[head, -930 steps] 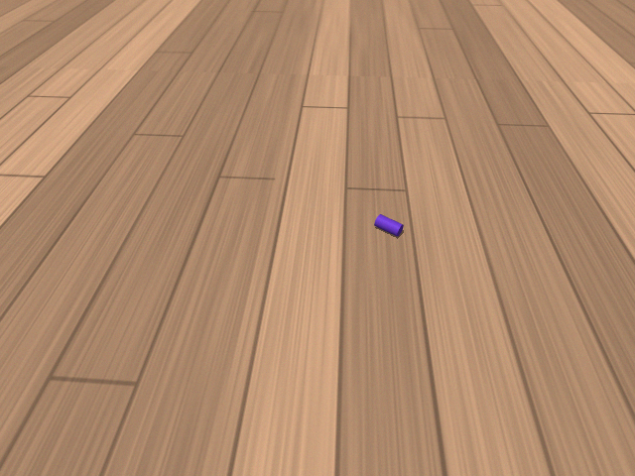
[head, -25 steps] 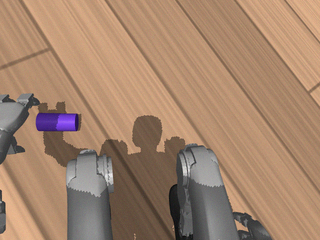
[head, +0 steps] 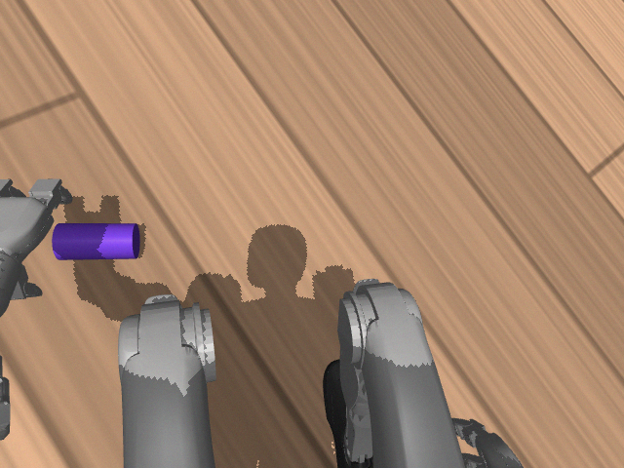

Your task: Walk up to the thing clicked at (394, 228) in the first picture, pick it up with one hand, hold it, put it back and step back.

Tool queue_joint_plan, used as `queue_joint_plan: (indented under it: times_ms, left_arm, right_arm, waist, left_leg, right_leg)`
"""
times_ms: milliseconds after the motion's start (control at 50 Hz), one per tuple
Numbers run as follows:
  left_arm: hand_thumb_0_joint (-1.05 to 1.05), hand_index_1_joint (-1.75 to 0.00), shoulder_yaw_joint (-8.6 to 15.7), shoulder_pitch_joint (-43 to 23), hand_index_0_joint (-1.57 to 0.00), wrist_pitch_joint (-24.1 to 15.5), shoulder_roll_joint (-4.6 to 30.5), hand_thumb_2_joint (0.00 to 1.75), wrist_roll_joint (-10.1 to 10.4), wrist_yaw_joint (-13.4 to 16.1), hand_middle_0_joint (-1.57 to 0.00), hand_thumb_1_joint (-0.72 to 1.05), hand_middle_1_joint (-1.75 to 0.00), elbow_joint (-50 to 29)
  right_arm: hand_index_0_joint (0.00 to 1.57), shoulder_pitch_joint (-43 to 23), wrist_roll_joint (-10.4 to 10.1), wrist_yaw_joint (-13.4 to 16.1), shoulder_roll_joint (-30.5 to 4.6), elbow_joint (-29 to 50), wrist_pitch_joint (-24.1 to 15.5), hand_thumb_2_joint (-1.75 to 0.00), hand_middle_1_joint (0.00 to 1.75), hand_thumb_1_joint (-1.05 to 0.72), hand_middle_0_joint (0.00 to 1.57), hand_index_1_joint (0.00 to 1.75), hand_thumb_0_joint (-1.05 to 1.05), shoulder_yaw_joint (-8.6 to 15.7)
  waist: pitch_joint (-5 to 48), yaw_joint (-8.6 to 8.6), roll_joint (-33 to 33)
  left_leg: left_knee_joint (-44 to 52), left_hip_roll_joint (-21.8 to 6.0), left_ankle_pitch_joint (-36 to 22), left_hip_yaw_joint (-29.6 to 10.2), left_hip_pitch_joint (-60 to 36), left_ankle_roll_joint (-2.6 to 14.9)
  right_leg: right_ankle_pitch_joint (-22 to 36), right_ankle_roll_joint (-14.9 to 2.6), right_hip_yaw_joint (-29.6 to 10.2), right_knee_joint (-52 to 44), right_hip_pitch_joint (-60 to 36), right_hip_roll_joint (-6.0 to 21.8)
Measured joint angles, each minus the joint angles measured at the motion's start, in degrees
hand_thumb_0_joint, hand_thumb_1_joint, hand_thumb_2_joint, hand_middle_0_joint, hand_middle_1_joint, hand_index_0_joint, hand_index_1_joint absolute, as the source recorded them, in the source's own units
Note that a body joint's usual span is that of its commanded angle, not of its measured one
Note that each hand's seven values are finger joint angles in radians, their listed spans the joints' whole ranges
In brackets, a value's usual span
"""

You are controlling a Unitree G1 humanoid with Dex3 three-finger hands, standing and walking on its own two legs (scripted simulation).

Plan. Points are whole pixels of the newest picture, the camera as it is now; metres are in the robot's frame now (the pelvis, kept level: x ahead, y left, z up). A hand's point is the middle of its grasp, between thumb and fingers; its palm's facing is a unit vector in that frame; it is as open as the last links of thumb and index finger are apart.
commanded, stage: approach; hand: left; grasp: from above
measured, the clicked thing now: (99, 241) +0.44 +0.30 -0.29
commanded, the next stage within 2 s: rest palm in 1.16 s
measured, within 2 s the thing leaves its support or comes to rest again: neither
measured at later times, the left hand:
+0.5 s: hand (66, 215) +0.44 +0.30 -0.15, palm faces -0.47 -0.03 -0.88, open 13.9 cm
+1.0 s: hand (55, 225) +0.43 +0.31 -0.15, palm faces -0.33 -0.01 -0.94, open 13.6 cm
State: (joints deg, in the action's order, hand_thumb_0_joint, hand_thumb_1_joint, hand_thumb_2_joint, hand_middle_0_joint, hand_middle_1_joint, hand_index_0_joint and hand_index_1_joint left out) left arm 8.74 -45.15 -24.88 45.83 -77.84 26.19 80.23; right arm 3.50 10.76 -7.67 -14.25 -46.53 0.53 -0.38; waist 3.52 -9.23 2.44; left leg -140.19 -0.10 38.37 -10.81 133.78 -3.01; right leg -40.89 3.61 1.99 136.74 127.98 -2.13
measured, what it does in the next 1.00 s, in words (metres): stands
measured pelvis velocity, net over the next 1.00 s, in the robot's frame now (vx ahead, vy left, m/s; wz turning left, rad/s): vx -0.01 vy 0.01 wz -0.01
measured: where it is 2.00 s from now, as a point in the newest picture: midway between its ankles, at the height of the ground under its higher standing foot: (272, 455)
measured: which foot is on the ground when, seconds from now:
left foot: down 0.00-1.00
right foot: down 0.00-1.00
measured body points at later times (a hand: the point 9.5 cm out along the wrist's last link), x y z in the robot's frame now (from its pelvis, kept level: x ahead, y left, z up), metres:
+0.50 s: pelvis +0.00 +0.00 +0.01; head +0.24 +0.05 +0.39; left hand +0.46 +0.30 -0.10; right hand +0.05 -0.28 -0.11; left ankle +0.08 +0.14 -0.28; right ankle +0.09 -0.13 -0.28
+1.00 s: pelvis -0.01 +0.01 +0.00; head +0.19 +0.10 +0.39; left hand +0.44 +0.31 -0.10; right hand +0.12 -0.27 -0.10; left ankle +0.08 +0.14 -0.28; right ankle +0.09 -0.13 -0.28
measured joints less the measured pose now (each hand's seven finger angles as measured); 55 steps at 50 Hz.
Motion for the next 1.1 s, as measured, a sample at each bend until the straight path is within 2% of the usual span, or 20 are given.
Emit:
queue_joint_plan:
  times_ms: [80, 140, 240, 320, 400, 500, 580, 660, 720, 800, 880, 940, 1020, 1100]
  left_arm:
    - [0.00, -0.93, -3.2, -1.3, -0.16, 0.8, -1.3, 0.90, -0.3, 0.5, -0.15, -0.41, -0.94, 0.1]
    - [0.00, -0.96, -4.2, -2.4, -0.15, 1.7, -3.0, 0.91, -0.3, 1.8, -0.13, -0.42, -0.98, -0.1]
    - [0.00, -0.99, -3.0, -4.7, -0.13, 5.2, -5.2, 0.93, -1.3, 4.5, -0.11, -0.45, -1.02, 1.0]
    - [0.00, -1.00, -2.1, -7.3, -0.12, 9.2, -5.4, 0.94, -1.0, 4.8, -0.10, -0.46, -1.03, 3.5]
    - [0.00, -1.00, -1.8, -8.4, -0.12, 12.2, -4.6, 0.95, 1.1, 2.5, -0.10, -0.48, -1.02, 4.4]
    - [0.00, -1.00, -1.7, -5.9, -0.11, 12.7, -3.3, 0.97, 5.4, -3.0, -0.10, -0.49, -1.01, 2.4]
    - [0.00, -1.00, -2.3, -3.4, -0.11, 9.5, -1.7, 0.97, 7.6, -7.5, -0.10, -0.50, -1.01, 1.1]
    - [0.00, -0.99, -2.1, -0.3, -0.13, 3.8, -0.6, 0.95, 8.4, -8.8, -0.12, -0.48, -1.01, -2.0]
    - [0.00, -0.98, -2.0, 3.3, -0.14, -0.4, -1.3, 0.94, 7.0, -7.3, -0.13, -0.46, -1.00, -7.4]
    - [0.00, -0.98, -3.0, 5.3, -0.15, -2.5, -3.6, 0.93, 3.3, -1.8, -0.13, -0.46, -1.00, -10.2]
    - [0.00, -0.97, -3.5, 1.8, -0.14, -0.6, -4.8, 0.94, -1.2, 4.2, -0.13, -0.46, -0.99, -4.0]
    - [0.00, -0.97, -3.6, -2.9, -0.14, 2.8, -4.3, 0.96, -3.8, 7.1, -0.13, -0.46, -0.98, 2.9]
    - [0.00, -0.99, -4.1, -9.0, -0.15, 8.0, -2.8, 0.98, -3.6, 8.0, -0.14, -0.45, -1.00, 9.2]
    - [0.00, -1.01, -5.5, -13.1, -0.14, 11.5, -0.5, 0.98, -1.1, 4.5, -0.13, -0.45, -1.02, 12.4]
  right_arm:
    - [0.20, 0.1, 0.0, 0.0, 0.2, -0.2, -0.6, -0.89, 0.30, -0.91, 0.20, 0.30, 0.00, 0.0]
    - [0.20, 0.3, -0.1, 0.0, 0.3, -0.1, -1.3, -0.89, 0.30, -0.91, 0.20, 0.30, 0.00, 0.0]
    - [0.20, 0.5, -0.3, 0.1, 0.2, 0.6, -2.1, -0.89, 0.30, -0.92, 0.20, 0.30, 0.00, -0.3]
    - [0.20, 1.0, -0.6, 0.0, -0.4, 1.3, -2.4, -0.90, 0.30, -0.92, 0.20, 0.30, 0.00, -1.1]
    - [0.20, 1.7, -1.1, 0.0, -1.0, 1.7, -2.3, -0.90, 0.30, -0.92, 0.20, 0.30, 0.00, -2.0]
    - [0.20, 2.8, -1.5, -0.1, -1.2, 2.1, -1.7, -0.90, 0.30, -0.92, 0.20, 0.30, 0.00, -2.3]
    - [0.20, 3.3, -1.4, -0.3, -1.3, 2.2, -1.0, -0.90, 0.30, -0.92, 0.20, 0.30, 0.00, -2.9]
    - [0.20, 3.3, -0.7, -0.5, -1.4, 2.3, -0.8, -0.90, 0.30, -0.92, 0.20, 0.30, 0.00, -2.7]
    - [0.20, 3.1, -0.6, -0.5, -1.6, 2.4, -0.4, -0.89, 0.30, -0.92, 0.21, 0.30, 0.00, -1.6]
    - [0.20, 2.0, -0.6, -0.3, -1.6, 2.0, 0.3, -0.89, 0.30, -0.92, 0.21, 0.30, 0.00, -0.3]
    - [0.20, -0.7, -0.5, 0.1, -1.4, 1.8, 0.1, -0.89, 0.30, -0.92, 0.20, 0.30, 0.00, -0.4]
    - [0.20, -2.4, -0.4, 0.4, -1.0, 1.9, -0.7, -0.89, 0.30, -0.92, 0.20, 0.30, 0.00, -1.1]
    - [0.20, -3.0, -0.1, 0.5, -0.6, 1.8, -2.4, -0.89, 0.30, -0.92, 0.20, 0.30, 0.00, -2.3]
    - [0.20, -2.1, -0.1, 0.5, -0.6, 1.6, -3.7, -0.90, 0.30, -0.92, 0.20, 0.30, 0.00, -3.8]
  waist:
    - [0.0, -0.48, 0.1]
    - [0.1, -1.23, 0.2]
    - [0.2, -3.23, -0.2]
    - [0.2, -4.77, -1.2]
    - [-0.3, -5.21, -2.5]
    - [-1.7, -4.32, -3.2]
    - [-2.6, -2.95, -2.5]
    - [-3.4, -1.17, -1.4]
    - [-3.3, 0.14, -0.7]
    - [-1.5, 0.79, -0.1]
    - [0.4, -0.42, 0.2]
    - [1.4, -1.81, 0.2]
    - [1.6, -3.55, 0.1]
    - [0.7, -4.95, -0.5]
  left_leg:
    - [0.0, 0.0, 0.0, 0.1, 0.2, -0.11]
    - [0.1, 0.0, 0.0, 0.1, 0.3, -0.22]
    - [0.3, -0.3, 0.1, 0.1, 0.3, -0.29]
    - [0.7, -0.5, 0.0, 0.3, 0.5, -0.12]
    - [1.2, -0.8, 0.0, 0.3, 0.5, 0.33]
    - [1.6, -0.8, 0.3, 0.5, -0.7, 0.65]
    - [1.6, -0.6, 0.2, 0.3, -1.3, 0.68]
    - [0.8, -0.1, 0.0, -0.6, -1.3, 0.02]
    - [0.1, 0.1, 0.1, -1.1, -1.3, -0.43]
    - [-0.6, 0.2, 0.3, -0.5, -1.2, 0.22]
    - [-0.5, 0.1, -0.3, 0.4, -0.6, 0.96]
    - [-0.4, 0.0, -1.2, 0.7, 0.5, 1.26]
    - [-0.2, 0.2, -2.2, 0.9, 1.7, 1.44]
    - [-0.2, 0.2, -2.2, 0.8, 2.4, 1.75]
  right_leg:
    - [0.0, -0.01, -0.1, 0.1, 0.3, 0.0]
    - [0.1, -0.05, -0.1, 0.1, 0.5, 0.0]
    - [0.3, 0.00, -0.1, -0.1, 0.9, -0.3]
    - [0.6, -0.03, -0.2, -0.4, 1.4, -0.4]
    - [0.9, 0.23, -0.2, -1.0, 1.5, -0.5]
    - [0.6, 0.33, -0.3, -1.4, 0.3, -0.4]
    - [0.5, 0.24, -0.1, -1.4, -0.4, -0.3]
    - [0.5, 0.17, 0.7, -1.1, -1.0, -0.1]
    - [0.3, 0.13, 1.0, -0.8, -1.5, -0.1]
    - [-0.2, -0.25, 0.5, -0.2, -1.8, 0.0]
    - [0.1, -0.62, -0.2, -0.1, -1.3, -0.1]
    - [0.9, -0.75, -0.4, -0.2, -0.2, -0.2]
    - [1.7, -0.52, -0.6, -0.2, 1.0, -0.1]
    - [1.9, 0.04, -0.5, -0.4, 1.5, -0.2]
